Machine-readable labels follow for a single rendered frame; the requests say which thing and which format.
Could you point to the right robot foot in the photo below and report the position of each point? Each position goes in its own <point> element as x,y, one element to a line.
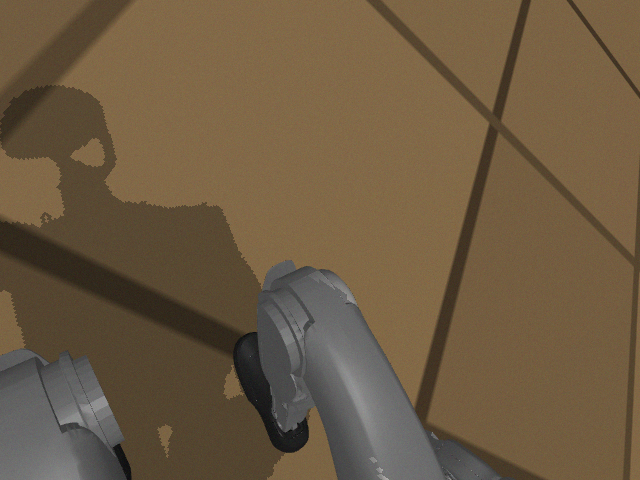
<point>257,389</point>

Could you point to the left robot foot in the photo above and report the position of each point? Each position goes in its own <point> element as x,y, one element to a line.
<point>123,461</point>

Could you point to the right robot hand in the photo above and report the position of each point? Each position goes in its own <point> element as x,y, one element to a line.
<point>459,463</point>

